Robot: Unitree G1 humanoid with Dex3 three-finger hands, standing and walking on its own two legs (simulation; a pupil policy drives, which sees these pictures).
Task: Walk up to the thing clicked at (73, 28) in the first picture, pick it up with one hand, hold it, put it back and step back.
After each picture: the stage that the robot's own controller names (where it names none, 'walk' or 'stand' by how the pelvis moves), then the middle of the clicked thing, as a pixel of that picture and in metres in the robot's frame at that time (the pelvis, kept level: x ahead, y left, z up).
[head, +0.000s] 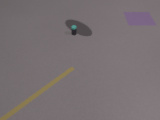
stand; (73, 30) +1.66 +0.12 -0.72
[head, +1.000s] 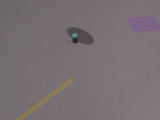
walk; (74, 38) +1.54 +0.24 -0.72
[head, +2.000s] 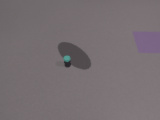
walk; (67, 61) +1.01 +0.22 -0.71
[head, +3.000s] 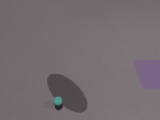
walk; (58, 103) +0.60 +0.20 -0.69
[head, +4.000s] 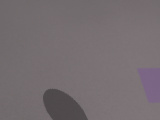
stand; out of the picture +0.37 +0.18 -0.70
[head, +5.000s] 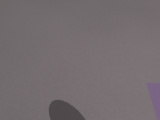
stand; out of the picture +0.32 +0.17 -0.72
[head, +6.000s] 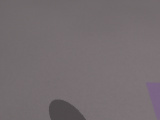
stand; out of the picture +0.34 +0.18 -0.72
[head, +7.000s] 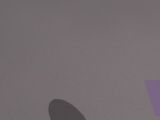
stand; out of the picture +0.34 +0.19 -0.73
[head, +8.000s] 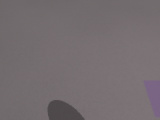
stand; out of the picture +0.33 +0.19 -0.73
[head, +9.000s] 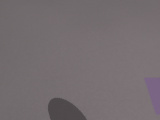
go down; out of the picture +0.33 +0.19 -0.72
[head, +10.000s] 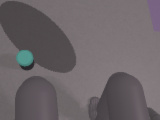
go down; (26, 60) +0.43 +0.20 -0.31
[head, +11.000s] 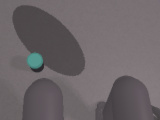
close in; (36, 63) +0.43 +0.19 -0.31
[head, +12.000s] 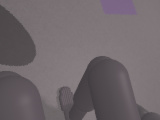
close in; out of the picture +0.42 +0.23 -0.23
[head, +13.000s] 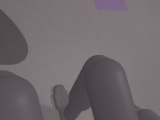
close; out of the picture +0.42 +0.24 -0.23
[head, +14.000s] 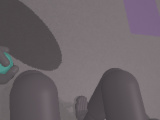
lift; (2, 67) +0.35 +0.23 -0.17
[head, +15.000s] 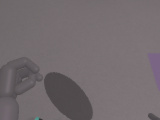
close; out of the picture +0.31 +0.26 -0.61
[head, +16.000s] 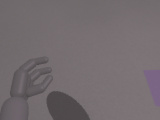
go down; out of the picture +0.30 +0.27 -0.70
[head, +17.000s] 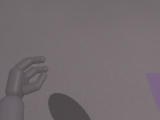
stand; out of the picture +0.30 +0.27 -0.71
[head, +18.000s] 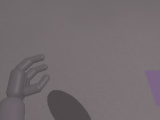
stand; out of the picture +0.32 +0.26 -0.70
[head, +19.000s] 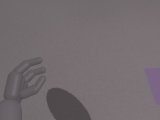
stand; out of the picture +0.33 +0.26 -0.69
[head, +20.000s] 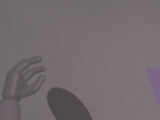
stand; out of the picture +0.33 +0.25 -0.69
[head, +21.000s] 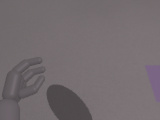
stand; out of the picture +0.33 +0.25 -0.69
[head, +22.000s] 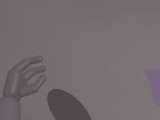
stand; out of the picture +0.34 +0.25 -0.70
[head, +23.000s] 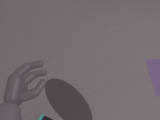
stand; out of the picture +0.35 +0.25 -0.67
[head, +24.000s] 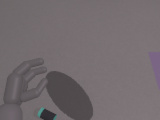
stand; (47, 115) +0.36 +0.25 -0.64
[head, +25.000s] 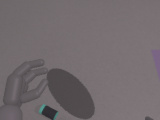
stand; (48, 112) +0.37 +0.25 -0.62
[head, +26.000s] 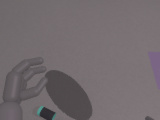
stand; (46, 113) +0.37 +0.25 -0.63
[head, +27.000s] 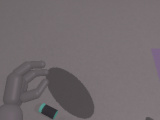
stand; (48, 111) +0.37 +0.24 -0.62
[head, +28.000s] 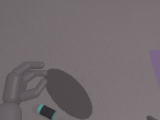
stand; (46, 111) +0.37 +0.25 -0.62
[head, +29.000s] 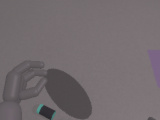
close; (46, 111) +0.38 +0.24 -0.62
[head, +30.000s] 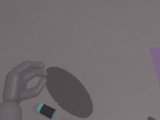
close; (46, 110) +0.36 +0.25 -0.62
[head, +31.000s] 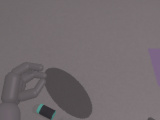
close; (46, 111) +0.37 +0.25 -0.62
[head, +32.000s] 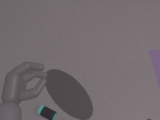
close; (47, 113) +0.36 +0.24 -0.63
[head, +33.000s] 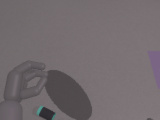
close; (46, 113) +0.36 +0.25 -0.63
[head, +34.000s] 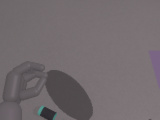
close; (47, 113) +0.36 +0.25 -0.63
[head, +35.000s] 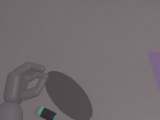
close; (47, 114) +0.36 +0.25 -0.64
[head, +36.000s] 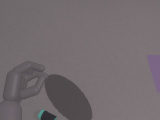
close; (47, 117) +0.36 +0.25 -0.65
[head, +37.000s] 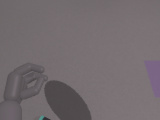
close; out of the picture +0.35 +0.25 -0.67
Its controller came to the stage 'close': yes
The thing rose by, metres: 0.29
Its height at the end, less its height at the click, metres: -0.02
